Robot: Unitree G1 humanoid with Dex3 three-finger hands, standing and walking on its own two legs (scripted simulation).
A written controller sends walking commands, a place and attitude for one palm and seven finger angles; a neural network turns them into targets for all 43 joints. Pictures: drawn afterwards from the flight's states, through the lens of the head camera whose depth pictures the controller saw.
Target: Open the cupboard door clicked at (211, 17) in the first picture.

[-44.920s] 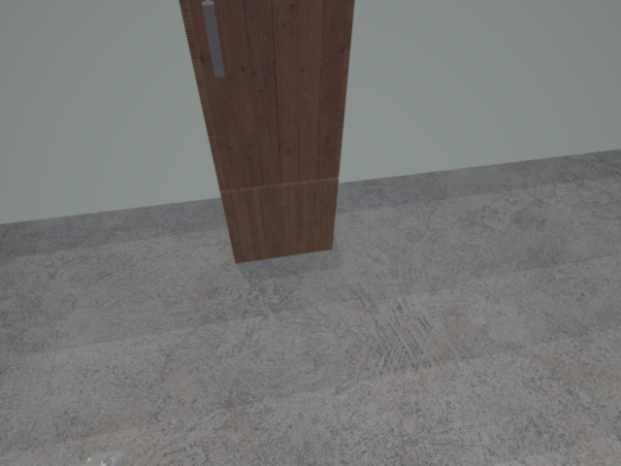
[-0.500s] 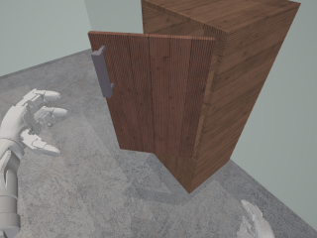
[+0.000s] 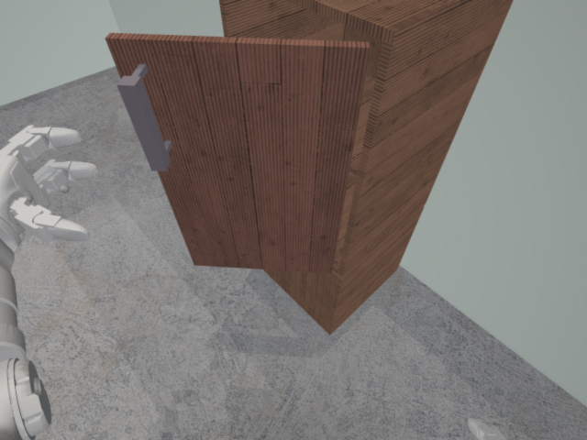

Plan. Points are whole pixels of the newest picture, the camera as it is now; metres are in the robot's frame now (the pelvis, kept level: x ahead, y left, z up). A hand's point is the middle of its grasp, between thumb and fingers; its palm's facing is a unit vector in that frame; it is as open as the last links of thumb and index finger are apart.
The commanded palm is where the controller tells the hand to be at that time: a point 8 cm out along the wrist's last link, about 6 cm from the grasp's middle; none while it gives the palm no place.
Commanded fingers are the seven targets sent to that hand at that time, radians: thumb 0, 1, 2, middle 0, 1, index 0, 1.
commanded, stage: move the hooked fingers beside the handle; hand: left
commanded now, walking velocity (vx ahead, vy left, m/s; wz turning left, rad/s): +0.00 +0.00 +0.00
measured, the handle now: (151, 119) +0.55 +0.24 +0.14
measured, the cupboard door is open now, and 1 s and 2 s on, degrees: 43 43 43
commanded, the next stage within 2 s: slide the fingers in behind the handle in 1.72 s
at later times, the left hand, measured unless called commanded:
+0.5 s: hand (79, 153) +0.45 +0.31 +0.16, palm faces -0.01 -1.00 -0.01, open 14.0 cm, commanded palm +0.43 +0.36 +0.15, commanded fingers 0.00 -0.50 0.30 -0.30 -1.20 -0.30 -1.20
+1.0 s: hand (93, 126) +0.52 +0.31 +0.15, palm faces -0.03 -1.00 +0.01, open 14.0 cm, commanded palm +0.50 +0.36 +0.14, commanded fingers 0.00 -0.50 0.30 -0.30 -1.20 -0.30 -1.20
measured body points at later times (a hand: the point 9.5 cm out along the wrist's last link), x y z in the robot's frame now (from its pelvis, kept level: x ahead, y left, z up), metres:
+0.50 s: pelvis +0.01 +0.03 +0.00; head +0.07 +0.04 +0.44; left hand +0.45 +0.36 +0.16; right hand +0.06 -0.25 -0.11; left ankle -0.03 +0.09 -0.73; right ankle +0.02 -0.08 -0.73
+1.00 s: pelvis +0.02 +0.04 -0.01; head +0.12 +0.06 +0.43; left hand +0.51 +0.37 +0.16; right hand +0.00 -0.25 -0.11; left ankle -0.03 +0.09 -0.73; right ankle +0.02 -0.08 -0.73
